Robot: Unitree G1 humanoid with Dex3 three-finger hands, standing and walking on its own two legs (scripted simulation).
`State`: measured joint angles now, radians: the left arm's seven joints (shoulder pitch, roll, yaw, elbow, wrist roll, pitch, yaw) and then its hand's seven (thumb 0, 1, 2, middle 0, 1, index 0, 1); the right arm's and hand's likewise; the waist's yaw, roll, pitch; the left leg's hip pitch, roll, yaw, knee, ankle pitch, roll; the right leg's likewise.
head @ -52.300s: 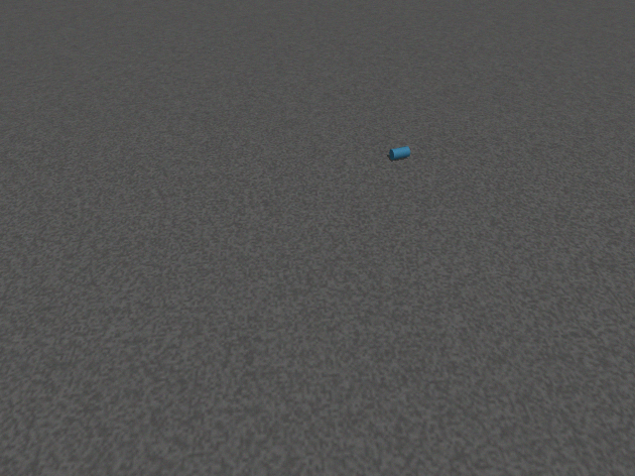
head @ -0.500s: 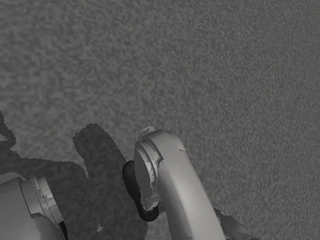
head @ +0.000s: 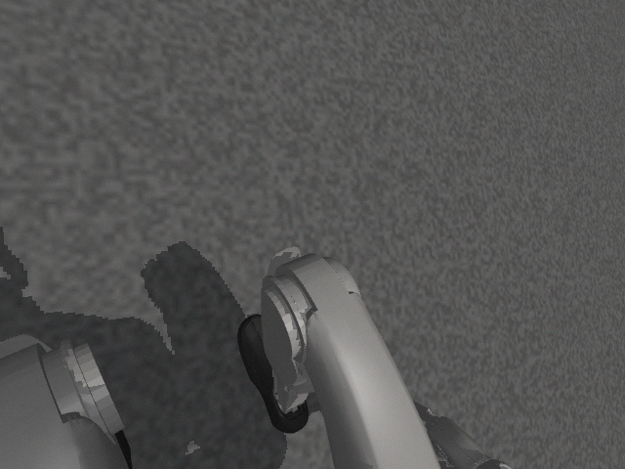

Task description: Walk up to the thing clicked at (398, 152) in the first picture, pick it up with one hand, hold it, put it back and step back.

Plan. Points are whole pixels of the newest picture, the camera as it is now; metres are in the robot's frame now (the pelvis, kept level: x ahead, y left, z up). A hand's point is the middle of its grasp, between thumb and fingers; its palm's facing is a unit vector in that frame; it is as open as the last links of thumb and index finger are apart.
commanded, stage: open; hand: left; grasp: from above
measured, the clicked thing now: out of the picture +0.48 +0.35 -0.28
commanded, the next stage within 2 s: withdraw in 0.38 s
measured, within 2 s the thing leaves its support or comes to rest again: neither
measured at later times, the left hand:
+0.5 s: hand out of the picture +0.46 +0.34 -0.24, palm faces -0.45 -0.14 -0.88, open 13.5 cm
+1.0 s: hand out of the picture +0.48 +0.38 -0.10, palm faces -0.40 -0.10 -0.91, open 14.0 cm
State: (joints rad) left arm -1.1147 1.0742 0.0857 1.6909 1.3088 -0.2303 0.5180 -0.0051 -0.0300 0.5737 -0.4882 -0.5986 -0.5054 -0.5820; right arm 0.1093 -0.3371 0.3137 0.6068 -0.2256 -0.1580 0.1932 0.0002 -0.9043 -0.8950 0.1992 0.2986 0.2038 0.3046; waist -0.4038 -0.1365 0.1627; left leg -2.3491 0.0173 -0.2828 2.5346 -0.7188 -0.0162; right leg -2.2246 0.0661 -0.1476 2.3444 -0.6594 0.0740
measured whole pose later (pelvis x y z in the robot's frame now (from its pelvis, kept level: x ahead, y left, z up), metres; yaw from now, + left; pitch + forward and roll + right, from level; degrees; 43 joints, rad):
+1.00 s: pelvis +0.00 +0.00 +0.03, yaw +4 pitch +34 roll -12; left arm -1.06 0.89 0.03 1.29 1.17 -0.06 0.17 0.00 -0.50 0.98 -0.10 -0.99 -0.10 -0.98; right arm 0.17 -0.31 0.15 0.60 -0.12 -0.02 0.19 0.00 -0.91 -0.90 0.20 0.30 0.20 0.30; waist -0.29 0.01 -0.02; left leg -2.32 0.01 -0.20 2.39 -0.69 -0.01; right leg -2.20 0.02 -0.09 2.26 -0.67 0.06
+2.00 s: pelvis +0.00 +0.00 +0.12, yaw +9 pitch +36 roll -8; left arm -0.51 0.63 0.10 0.64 0.66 0.00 -0.04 0.00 0.70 0.86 -0.21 -0.34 -0.21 -0.33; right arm 0.16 -0.29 -0.01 0.60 -0.01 0.08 0.07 0.00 -0.91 -0.90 0.20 0.30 0.20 0.30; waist -0.11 0.04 -0.16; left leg -2.05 0.01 -0.12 2.08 -0.66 0.00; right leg -1.97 -0.01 -0.04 2.00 -0.66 0.06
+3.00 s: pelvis +0.08 +0.01 +0.41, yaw +16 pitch +10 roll -3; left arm 0.51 0.22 0.03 -0.13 -0.06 0.47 0.03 0.01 0.90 0.90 -0.20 -0.30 -0.20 -0.29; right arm 0.29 -0.22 0.03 0.51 0.01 -0.21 -0.18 0.01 -0.91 -0.90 0.20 0.30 0.20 0.30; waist -0.05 0.06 -0.19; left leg -0.70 0.04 -0.07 1.00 -0.48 -0.02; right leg -0.63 -0.01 -0.06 0.93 -0.47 0.02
